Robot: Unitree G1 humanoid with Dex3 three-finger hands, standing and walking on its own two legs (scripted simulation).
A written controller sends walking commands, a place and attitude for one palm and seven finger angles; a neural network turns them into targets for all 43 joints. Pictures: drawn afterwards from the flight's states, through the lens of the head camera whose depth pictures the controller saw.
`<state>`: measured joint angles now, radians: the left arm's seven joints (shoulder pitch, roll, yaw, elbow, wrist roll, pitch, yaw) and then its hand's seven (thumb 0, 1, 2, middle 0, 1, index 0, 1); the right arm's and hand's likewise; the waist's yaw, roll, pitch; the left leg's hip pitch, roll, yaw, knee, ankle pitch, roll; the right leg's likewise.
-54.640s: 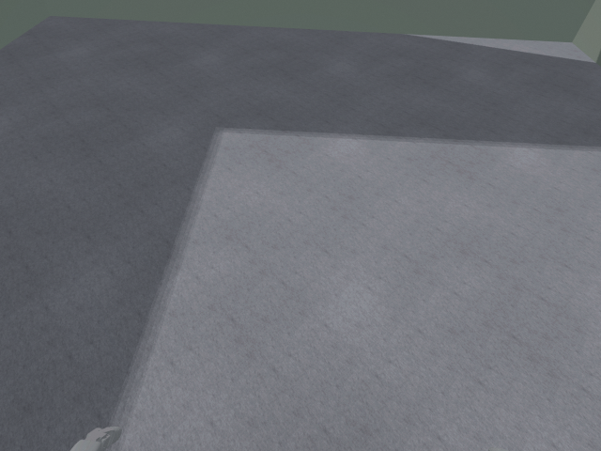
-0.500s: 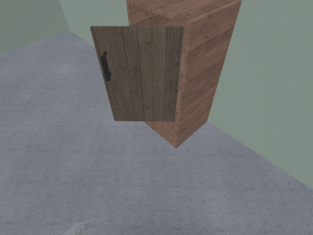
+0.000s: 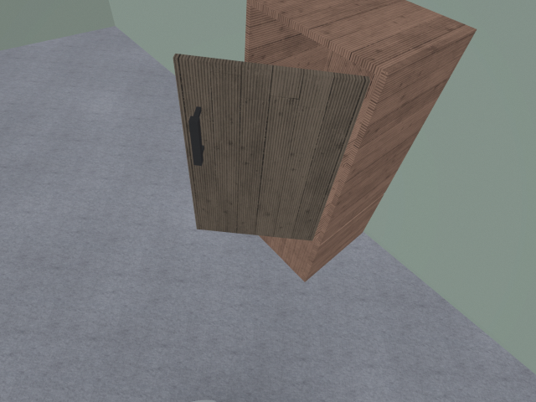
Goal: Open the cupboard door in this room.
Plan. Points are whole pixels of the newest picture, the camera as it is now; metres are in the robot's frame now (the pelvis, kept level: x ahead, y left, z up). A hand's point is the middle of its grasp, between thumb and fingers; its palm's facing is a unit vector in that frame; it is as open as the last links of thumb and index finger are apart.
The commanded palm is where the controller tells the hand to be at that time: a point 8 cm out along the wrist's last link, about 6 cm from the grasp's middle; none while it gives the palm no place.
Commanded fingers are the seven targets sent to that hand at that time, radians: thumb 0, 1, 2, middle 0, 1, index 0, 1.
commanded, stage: come to a stop and stand still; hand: left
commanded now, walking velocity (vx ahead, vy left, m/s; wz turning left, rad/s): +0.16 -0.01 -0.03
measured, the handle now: (198, 136) +0.64 +0.22 -0.02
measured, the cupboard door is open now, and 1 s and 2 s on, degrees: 45 45 45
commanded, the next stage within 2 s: look again from close up in 1.70 s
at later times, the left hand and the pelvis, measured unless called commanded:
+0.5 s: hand (169, 400) +0.14 +0.17 -0.17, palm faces +0.02 -0.98 -0.19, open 7.4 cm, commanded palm none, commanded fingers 0.00 0.90 0.90 -0.20 -0.30 -0.20 -0.30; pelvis +0.06 -0.01 +0.00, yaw +1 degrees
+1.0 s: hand out of the picture +0.03 +0.17 -0.16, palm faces +0.02 -0.96 -0.28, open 7.4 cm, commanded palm none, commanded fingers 0.00 0.90 0.90 -0.20 -0.30 -0.20 -0.30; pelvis +0.03 -0.02 +0.00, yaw +0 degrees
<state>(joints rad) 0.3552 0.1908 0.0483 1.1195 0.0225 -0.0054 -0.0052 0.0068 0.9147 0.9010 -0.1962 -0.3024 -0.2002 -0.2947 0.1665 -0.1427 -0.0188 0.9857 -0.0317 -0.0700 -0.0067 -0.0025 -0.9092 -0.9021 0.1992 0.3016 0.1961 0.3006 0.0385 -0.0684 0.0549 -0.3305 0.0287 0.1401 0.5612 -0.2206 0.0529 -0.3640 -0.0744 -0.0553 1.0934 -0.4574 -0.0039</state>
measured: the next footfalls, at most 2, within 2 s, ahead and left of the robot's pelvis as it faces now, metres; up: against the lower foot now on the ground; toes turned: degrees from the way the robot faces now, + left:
right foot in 0.26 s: +0.07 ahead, -0.13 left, +0.00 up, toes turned -1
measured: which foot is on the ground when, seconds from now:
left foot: down 0.00-1.00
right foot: up 0.00-0.24, down 0.26-1.00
